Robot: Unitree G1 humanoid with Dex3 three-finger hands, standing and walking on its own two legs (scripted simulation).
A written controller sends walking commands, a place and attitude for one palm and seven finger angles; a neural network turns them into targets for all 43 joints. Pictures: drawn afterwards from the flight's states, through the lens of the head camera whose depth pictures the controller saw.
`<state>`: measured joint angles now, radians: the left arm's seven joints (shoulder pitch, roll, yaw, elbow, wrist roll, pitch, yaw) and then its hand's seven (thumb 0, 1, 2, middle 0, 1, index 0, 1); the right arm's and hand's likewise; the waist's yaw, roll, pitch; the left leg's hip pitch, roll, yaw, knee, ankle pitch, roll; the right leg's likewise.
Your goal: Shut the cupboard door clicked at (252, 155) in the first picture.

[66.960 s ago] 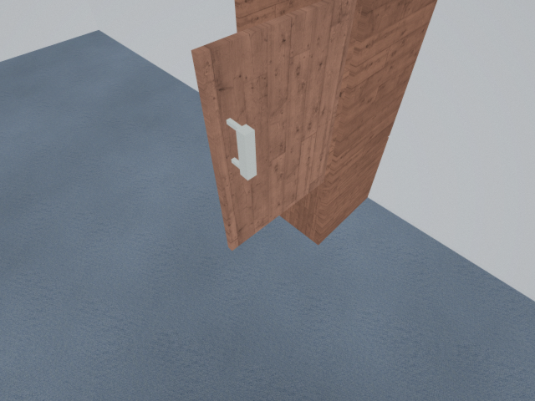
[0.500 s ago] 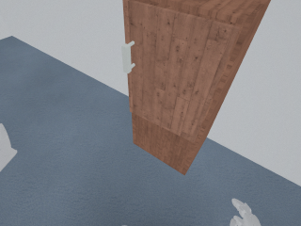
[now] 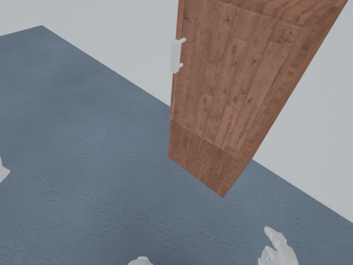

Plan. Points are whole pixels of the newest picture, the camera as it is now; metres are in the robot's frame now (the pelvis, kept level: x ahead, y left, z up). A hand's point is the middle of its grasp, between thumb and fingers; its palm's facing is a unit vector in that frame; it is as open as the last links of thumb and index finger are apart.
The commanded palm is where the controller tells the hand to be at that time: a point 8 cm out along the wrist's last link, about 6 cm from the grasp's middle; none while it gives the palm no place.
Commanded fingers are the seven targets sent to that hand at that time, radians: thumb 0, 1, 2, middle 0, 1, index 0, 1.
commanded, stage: step back with the hand held close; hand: left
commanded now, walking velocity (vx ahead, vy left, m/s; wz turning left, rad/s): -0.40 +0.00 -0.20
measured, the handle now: (178, 55) +0.82 +0.04 +0.06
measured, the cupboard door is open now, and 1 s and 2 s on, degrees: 3 3 3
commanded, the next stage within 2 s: stop stepping back and stand still in 0.02 s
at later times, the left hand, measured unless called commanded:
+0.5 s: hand out of the picture +0.13 +0.29 +0.19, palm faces +0.37 -0.82 -0.45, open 7.4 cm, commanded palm +0.08 +0.32 +0.19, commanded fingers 0.00 0.90 0.90 -0.20 -0.30 -0.20 -0.30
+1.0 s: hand out of the picture +0.04 +0.38 +0.19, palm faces +0.51 -0.77 -0.39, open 7.4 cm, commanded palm +0.00 +0.40 +0.19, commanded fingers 0.00 0.90 0.90 -0.20 -0.30 -0.20 -0.30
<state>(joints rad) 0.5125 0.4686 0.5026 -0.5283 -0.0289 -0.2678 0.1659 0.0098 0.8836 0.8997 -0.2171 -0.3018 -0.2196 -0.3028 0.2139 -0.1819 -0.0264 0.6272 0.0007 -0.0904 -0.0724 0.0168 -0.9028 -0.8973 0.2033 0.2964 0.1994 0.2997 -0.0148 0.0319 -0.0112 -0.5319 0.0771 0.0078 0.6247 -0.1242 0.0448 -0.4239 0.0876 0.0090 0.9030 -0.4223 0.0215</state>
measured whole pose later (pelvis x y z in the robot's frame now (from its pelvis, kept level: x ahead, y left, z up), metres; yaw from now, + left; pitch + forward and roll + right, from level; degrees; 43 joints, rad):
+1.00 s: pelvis -0.16 +0.11 +0.02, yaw -4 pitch +1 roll +2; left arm 0.47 0.38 0.42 -0.37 -0.03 -0.16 0.19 0.01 0.89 0.90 -0.21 -0.30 -0.22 -0.30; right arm 0.28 -0.22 0.01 0.67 -0.01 -0.07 -0.09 0.02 -0.90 -0.90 0.21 0.30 0.20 0.30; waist 0.05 -0.03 -0.10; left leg -0.39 0.06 0.08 0.79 -0.39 0.00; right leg -0.24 -0.03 -0.07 0.48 -0.27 -0.05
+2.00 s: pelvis -0.16 +0.12 +0.02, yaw -5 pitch -1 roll +0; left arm 0.27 0.20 0.01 1.04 0.02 0.01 0.01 -0.03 0.97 0.90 -0.21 -0.30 -0.21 -0.30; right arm 0.23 -0.18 0.01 1.04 -0.02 0.04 -0.01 0.01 -0.91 -0.90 0.20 0.30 0.20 0.30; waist 0.00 0.01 0.04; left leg -0.20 0.02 0.05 0.44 -0.21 0.00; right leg -0.19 0.02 -0.02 0.41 -0.20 -0.02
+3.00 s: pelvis -0.15 +0.14 +0.02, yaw -6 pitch -2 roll +0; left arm 0.25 0.21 0.02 1.14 0.02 -0.01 0.02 0.00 0.91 0.90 -0.20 -0.30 -0.20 -0.30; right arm 0.23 -0.22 -0.01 1.12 -0.01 0.00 -0.02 0.01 -0.91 -0.90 0.20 0.30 0.20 0.30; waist 0.00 0.01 0.04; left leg -0.14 0.00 0.08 0.38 -0.20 0.03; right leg -0.15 0.00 0.01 0.38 -0.20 0.00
